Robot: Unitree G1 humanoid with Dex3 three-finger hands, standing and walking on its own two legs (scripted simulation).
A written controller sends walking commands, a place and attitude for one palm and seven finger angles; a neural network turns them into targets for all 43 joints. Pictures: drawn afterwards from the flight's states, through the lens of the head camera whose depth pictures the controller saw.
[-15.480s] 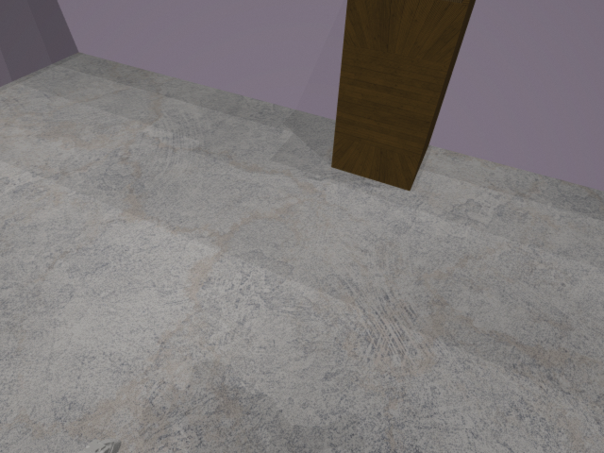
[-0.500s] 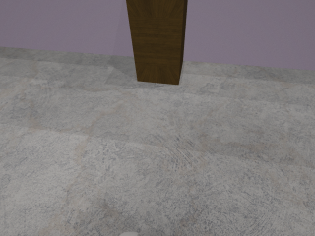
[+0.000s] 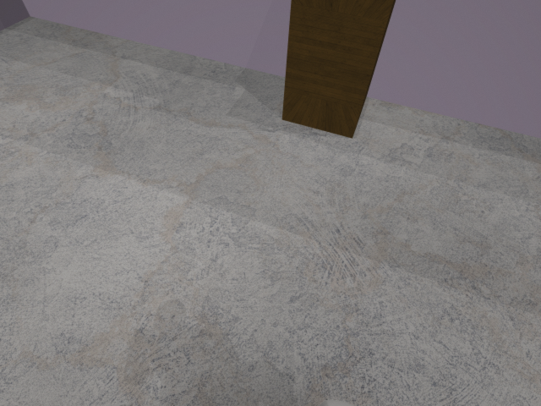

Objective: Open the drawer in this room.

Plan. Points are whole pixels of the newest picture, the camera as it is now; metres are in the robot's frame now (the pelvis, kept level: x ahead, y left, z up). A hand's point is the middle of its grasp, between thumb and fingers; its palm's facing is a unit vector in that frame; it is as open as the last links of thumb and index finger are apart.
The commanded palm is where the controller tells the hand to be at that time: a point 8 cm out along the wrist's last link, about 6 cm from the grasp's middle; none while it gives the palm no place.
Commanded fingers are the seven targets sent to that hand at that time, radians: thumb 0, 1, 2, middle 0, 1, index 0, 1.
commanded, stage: turn or walk to find it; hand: left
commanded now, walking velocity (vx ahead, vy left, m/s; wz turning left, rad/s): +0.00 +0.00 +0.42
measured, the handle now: out of the picture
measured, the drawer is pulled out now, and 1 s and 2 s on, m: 0.00 0.00 0.00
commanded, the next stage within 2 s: stand and wait in 0.14 s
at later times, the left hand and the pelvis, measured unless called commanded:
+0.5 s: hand out of the picture -0.03 +0.13 -0.16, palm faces +0.20 -0.95 -0.25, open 7.4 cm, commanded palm none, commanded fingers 0.00 0.90 0.90 -0.20 -0.30 -0.20 -0.30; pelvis -0.01 -0.05 +0.00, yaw +9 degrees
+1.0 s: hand out of the picture -0.05 +0.13 -0.17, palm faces +0.23 -0.95 -0.21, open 7.4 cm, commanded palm none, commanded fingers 0.00 0.90 0.90 -0.20 -0.30 -0.20 -0.30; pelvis -0.03 -0.04 +0.00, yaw +12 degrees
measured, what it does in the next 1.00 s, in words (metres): steps on the spot: right foot, then left foot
